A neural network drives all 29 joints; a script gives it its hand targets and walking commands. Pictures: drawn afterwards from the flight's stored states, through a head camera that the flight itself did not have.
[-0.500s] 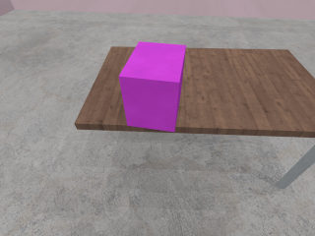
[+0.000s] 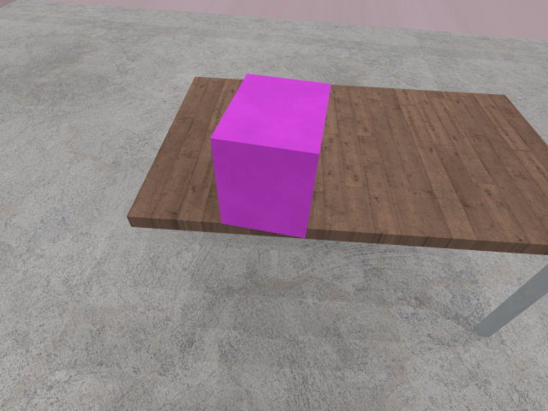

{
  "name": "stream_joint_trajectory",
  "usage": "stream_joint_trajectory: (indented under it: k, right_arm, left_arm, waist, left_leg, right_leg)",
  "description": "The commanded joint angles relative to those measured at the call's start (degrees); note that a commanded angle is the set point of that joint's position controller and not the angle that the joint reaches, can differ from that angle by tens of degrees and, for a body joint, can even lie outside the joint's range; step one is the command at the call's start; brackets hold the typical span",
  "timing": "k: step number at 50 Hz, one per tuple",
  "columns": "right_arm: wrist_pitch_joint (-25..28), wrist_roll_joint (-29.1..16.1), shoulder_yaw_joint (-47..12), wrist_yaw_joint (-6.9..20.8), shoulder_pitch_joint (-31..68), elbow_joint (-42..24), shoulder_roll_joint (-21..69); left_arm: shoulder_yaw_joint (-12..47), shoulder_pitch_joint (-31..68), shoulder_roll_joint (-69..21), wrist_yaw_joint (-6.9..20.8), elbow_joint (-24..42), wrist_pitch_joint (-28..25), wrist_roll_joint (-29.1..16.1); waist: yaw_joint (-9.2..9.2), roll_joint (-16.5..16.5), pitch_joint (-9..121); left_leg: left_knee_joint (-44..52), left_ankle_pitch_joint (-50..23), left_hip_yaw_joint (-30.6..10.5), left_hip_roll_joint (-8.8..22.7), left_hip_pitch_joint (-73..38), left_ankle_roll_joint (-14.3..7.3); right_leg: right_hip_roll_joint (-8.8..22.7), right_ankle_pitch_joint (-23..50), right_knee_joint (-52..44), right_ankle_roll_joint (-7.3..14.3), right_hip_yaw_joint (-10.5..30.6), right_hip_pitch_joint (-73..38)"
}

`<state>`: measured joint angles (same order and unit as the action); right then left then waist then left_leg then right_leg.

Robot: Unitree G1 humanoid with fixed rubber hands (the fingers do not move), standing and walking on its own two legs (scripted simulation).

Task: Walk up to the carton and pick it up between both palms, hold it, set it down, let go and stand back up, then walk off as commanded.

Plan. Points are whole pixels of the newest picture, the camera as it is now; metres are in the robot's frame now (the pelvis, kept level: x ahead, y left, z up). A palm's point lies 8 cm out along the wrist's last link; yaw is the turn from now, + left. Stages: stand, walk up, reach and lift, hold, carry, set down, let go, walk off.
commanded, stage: stand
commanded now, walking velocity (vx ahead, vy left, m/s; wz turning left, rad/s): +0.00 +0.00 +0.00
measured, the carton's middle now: (275, 154) +0.71 +0.03 -0.03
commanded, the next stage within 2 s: none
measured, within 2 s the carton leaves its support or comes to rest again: neither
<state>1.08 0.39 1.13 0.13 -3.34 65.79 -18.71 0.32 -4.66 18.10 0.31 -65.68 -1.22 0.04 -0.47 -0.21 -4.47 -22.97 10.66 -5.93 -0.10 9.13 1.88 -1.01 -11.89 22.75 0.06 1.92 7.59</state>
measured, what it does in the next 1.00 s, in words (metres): stands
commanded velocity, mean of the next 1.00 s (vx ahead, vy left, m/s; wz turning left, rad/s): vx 0.00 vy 0.00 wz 0.00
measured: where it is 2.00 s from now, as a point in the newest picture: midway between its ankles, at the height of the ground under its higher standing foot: outside the picture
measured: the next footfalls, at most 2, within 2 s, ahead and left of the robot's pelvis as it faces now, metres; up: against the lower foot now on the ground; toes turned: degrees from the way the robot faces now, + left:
none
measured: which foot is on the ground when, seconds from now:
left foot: down 0.00-1.00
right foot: down 0.00-1.00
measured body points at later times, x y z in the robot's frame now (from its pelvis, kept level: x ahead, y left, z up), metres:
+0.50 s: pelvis +0.01 -0.01 +0.00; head +0.03 -0.01 +0.45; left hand +0.09 +0.28 -0.13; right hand +0.09 -0.30 -0.14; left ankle +0.03 +0.14 -0.74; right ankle +0.01 -0.12 -0.74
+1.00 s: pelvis +0.02 -0.01 +0.00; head +0.03 -0.02 +0.45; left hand +0.10 +0.27 -0.13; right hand +0.08 -0.31 -0.14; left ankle +0.03 +0.14 -0.74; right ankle +0.01 -0.12 -0.74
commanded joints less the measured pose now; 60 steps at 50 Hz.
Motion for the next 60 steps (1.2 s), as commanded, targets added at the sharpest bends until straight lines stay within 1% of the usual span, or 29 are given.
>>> stream_joint_trajectory:
  k: [1,2,4,5,6,7,9,13,14,15,17,18,19,22,24,27,28,31,32,34,36,40,42,45,49,50,52,53,60]
  right_arm:
    - [1.11,-0.15,2.30,-0.84,2.11,-3.11,-13.12]
    - [1.10,-0.08,2.14,-0.85,2.09,-3.05,-13.19]
    - [1.02,-0.07,2.47,-0.89,2.31,-3.10,-13.21]
    - [1.02,-0.20,2.43,-0.97,2.60,-3.17,-13.47]
    - [0.98,-0.11,2.44,-0.86,2.67,-3.12,-13.54]
    - [0.92,-0.10,2.29,-0.86,2.76,-3.16,-13.21]
    - [1.03,-0.06,2.28,-0.84,2.41,-2.92,-13.00]
    - [0.89,0.00,2.36,-1.05,2.57,-2.74,-13.44]
    - [0.85,-0.15,2.31,-1.03,2.06,-2.66,-12.87]
    - [0.95,-0.06,2.42,-1.02,2.53,-2.79,-13.72]
    - [0.82,-0.13,2.32,-0.97,1.92,-2.61,-13.26]
    - [0.68,-0.05,2.29,-0.89,1.94,-2.84,-13.32]
    - [0.68,-0.01,2.32,-0.98,1.80,-2.51,-13.04]
    - [0.69,0.03,2.08,-1.04,1.65,-2.83,-12.65]
    - [0.67,0.02,2.30,-1.06,1.52,-2.83,-13.28]
    - [0.66,-0.09,2.09,-1.00,1.32,-2.96,-12.86]
    - [0.73,-0.10,2.19,-1.03,0.89,-2.98,-13.18]
    - [0.66,0.00,2.06,-1.00,0.35,-2.89,-12.91]
    - [0.60,0.22,1.93,-1.02,0.13,-2.88,-12.86]
    - [0.71,0.04,1.82,-1.03,-0.05,-3.09,-12.53]
    - [0.64,0.13,1.81,-1.21,-0.46,-2.87,-12.79]
    - [0.55,0.04,1.65,-1.22,-0.36,-3.10,-12.73]
    - [0.59,-0.08,1.55,-1.15,-0.60,-3.49,-12.37]
    - [0.67,-0.01,1.68,-1.25,-0.85,-3.31,-13.06]
    - [0.50,0.12,1.57,-1.23,-1.44,-3.58,-12.60]
    - [0.48,0.03,1.50,-1.26,-0.77,-3.59,-12.22]
    - [0.54,0.12,1.31,-1.26,-0.88,-3.89,-11.93]
    - [0.57,0.08,1.67,-1.32,-0.53,-4.07,-12.99]
    - [0.54,0.03,1.54,-1.35,-1.51,-4.13,-12.61]
  left_arm:
    - [-2.38,3.35,13.94,-0.82,3.56,-1.45,-0.02]
    - [-2.31,3.04,14.30,-0.82,3.68,-1.57,-0.18]
    - [-2.35,3.30,14.34,-0.88,3.51,-1.65,0.01]
    - [-2.33,3.48,13.86,-0.93,3.35,-1.51,0.23]
    - [-2.39,3.29,13.98,-0.95,3.26,-1.43,0.02]
    - [-2.46,3.00,14.21,-0.93,3.33,-1.52,-0.07]
    - [-2.61,3.29,14.10,-0.91,3.09,-1.39,-0.12]
    - [-2.50,2.85,13.69,-1.02,2.74,-1.35,-0.03]
    - [-2.51,2.73,13.78,-1.09,2.80,-1.32,-0.07]
    - [-2.48,3.01,13.34,-1.09,2.92,-1.32,0.11]
    - [-2.71,2.72,14.15,-1.12,2.59,-1.34,-0.05]
    - [-2.66,2.69,14.20,-1.13,2.75,-1.22,-0.03]
    - [-2.70,2.75,14.22,-1.11,2.63,-1.19,-0.23]
    - [-2.70,3.06,14.16,-1.15,2.99,-1.17,0.15]
    - [-2.57,2.62,13.90,-1.10,2.76,-1.22,-0.01]
    - [-2.69,3.20,14.23,-1.13,2.79,-1.18,0.12]
    - [-2.85,2.61,14.44,-1.13,2.85,-1.21,0.04]
    - [-2.82,2.80,14.57,-1.19,2.66,-1.23,0.00]
    - [-2.79,2.61,14.09,-1.10,2.89,-1.25,-0.08]
    - [-2.78,2.91,14.54,-1.13,2.84,-1.15,-0.12]
    - [-2.95,2.65,14.72,-1.18,2.88,-1.15,-0.19]
    - [-2.84,2.36,14.57,-1.20,2.93,-1.20,-0.14]
    - [-3.06,3.01,14.82,-1.19,3.22,-1.06,-0.07]
    - [-2.81,2.49,14.11,-1.15,3.10,-1.05,-0.07]
    - [-2.76,2.19,14.08,-1.23,3.39,-1.07,-0.04]
    - [-3.02,2.45,14.74,-1.28,3.57,-1.10,0.08]
    - [-3.02,2.52,14.64,-1.30,3.57,-1.04,0.01]
    - [-2.82,2.56,14.15,-1.22,3.74,-0.99,0.20]
    - [-2.95,2.16,14.24,-1.27,3.75,-1.12,-0.02]
  waist:
    - [0.62,1.52,7.19]
    - [0.27,0.99,7.23]
    - [0.39,1.68,7.21]
    - [0.79,0.76,7.59]
    - [0.76,2.02,7.43]
    - [0.51,1.88,8.56]
    - [0.40,0.23,8.33]
    - [0.15,1.59,6.86]
    - [0.53,0.26,7.46]
    - [0.07,0.50,7.05]
    - [0.31,0.29,7.47]
    - [0.45,0.99,7.16]
    - [0.20,-0.13,7.18]
    - [0.28,-0.21,6.97]
    - [0.35,0.51,6.67]
    - [0.42,-1.12,7.15]
    - [0.18,-0.12,6.18]
    - [0.75,-0.53,5.73]
    - [0.20,-0.16,6.13]
    - [0.57,-0.52,5.95]
    - [0.14,-0.38,5.99]
    - [0.32,0.59,5.34]
    - [0.38,-0.45,5.43]
    - [0.50,-0.45,4.92]
    - [0.71,0.87,5.08]
    - [0.41,-0.20,5.17]
    - [0.47,-0.60,4.43]
    - [0.58,0.19,4.67]
    - [0.49,0.47,4.86]
  left_leg:
    - [5.12,-9.45,-4.03,6.09,-1.76,-2.86]
    - [5.13,-10.21,-4.28,6.11,-2.03,-2.78]
    - [5.04,-10.68,-3.70,6.06,-2.34,-2.92]
    - [4.88,-10.24,-3.75,6.19,-2.69,-2.96]
    - [5.04,-10.47,-3.56,6.12,-2.49,-2.84]
    - [4.90,-11.01,-3.62,6.15,-3.10,-2.76]
    - [5.18,-11.02,-3.74,6.13,-2.88,-2.78]
    - [5.34,-11.45,-3.28,6.12,-2.74,-2.68]
    - [5.71,-11.23,-3.41,6.08,-3.01,-2.57]
    - [5.55,-11.36,-3.29,6.14,-2.91,-2.55]
    - [5.19,-11.56,-3.22,6.30,-3.36,-2.58]
    - [5.34,-11.16,-3.12,6.16,-3.05,-2.52]
    - [5.30,-10.64,-3.13,6.03,-2.61,-2.52]
    - [5.14,-10.72,-2.94,5.95,-2.70,-2.49]
    - [5.44,-10.67,-2.69,6.05,-2.92,-2.46]
    - [5.34,-11.09,-2.60,6.03,-2.95,-2.38]
    - [5.25,-10.43,-2.47,5.93,-2.64,-2.33]
    - [5.77,-10.29,-2.64,6.07,-2.39,-2.54]
    - [5.56,-10.02,-2.28,6.10,-2.61,-2.58]
    - [5.83,-10.67,-2.27,6.09,-2.72,-2.42]
    - [5.83,-11.73,-2.20,6.07,-2.82,-2.15]
    - [5.60,-9.76,-1.85,6.13,-3.15,-2.14]
    - [5.50,-9.40,-1.80,6.04,-2.88,-2.16]
    - [5.68,-9.72,-2.11,6.12,-3.03,-2.18]
    - [5.64,-9.00,-1.56,6.15,-3.54,-1.97]
    - [5.66,-9.74,-1.65,6.19,-3.13,-1.99]
    - [5.34,-9.08,-1.54,6.06,-3.00,-2.15]
    - [5.48,-9.21,-1.62,6.10,-3.50,-2.02]
    - [5.49,-10.10,-1.33,6.26,-3.76,-2.12]
  right_leg:
    - [6.95,7.08,-5.15,1.96,5.79,-0.91]
    - [6.89,7.84,-5.38,1.77,5.78,-1.30]
    - [7.11,8.40,-5.31,1.80,5.70,-1.35]
    - [6.90,8.20,-5.53,1.75,5.74,-1.61]
    - [7.27,9.15,-5.69,1.85,5.73,-1.92]
    - [7.04,9.15,-5.63,1.70,5.75,-2.46]
    - [6.96,9.29,-5.68,1.67,5.47,-2.86]
    - [7.20,9.97,-5.72,1.49,5.67,-2.43]
    - [7.08,9.99,-5.26,1.57,5.38,-2.72]
    - [7.00,10.08,-5.49,1.41,5.31,-2.58]
    - [7.20,10.03,-5.60,1.43,5.66,-2.89]
    - [7.10,10.61,-5.61,1.57,5.60,-2.83]
    - [7.18,10.32,-5.63,1.55,5.81,-3.18]
    - [7.17,10.45,-5.75,1.56,5.64,-3.45]
    - [7.11,10.75,-5.83,1.55,5.77,-3.07]
    - [7.18,12.31,-5.85,1.57,5.62,-3.87]
    - [7.20,11.71,-6.09,1.60,5.98,-3.34]
    - [7.13,11.73,-6.08,1.70,5.89,-3.33]
    - [7.37,11.71,-6.17,1.61,5.90,-3.82]
    - [7.21,12.59,-6.12,1.67,5.90,-3.35]
    - [7.18,13.51,-5.70,1.47,5.98,-3.71]
    - [7.01,12.21,-6.01,1.42,6.33,-2.87]
    - [7.09,11.87,-6.20,1.60,6.37,-3.00]
    - [6.99,12.66,-6.16,1.60,6.31,-2.83]
    - [7.13,12.82,-5.98,1.63,6.42,-2.85]
    - [6.64,12.64,-5.83,1.54,5.96,-2.85]
    - [6.88,12.57,-6.26,1.52,6.34,-2.48]
    - [6.88,12.86,-6.36,1.45,6.37,-2.35]
    - [6.86,13.77,-5.85,1.68,6.31,-2.74]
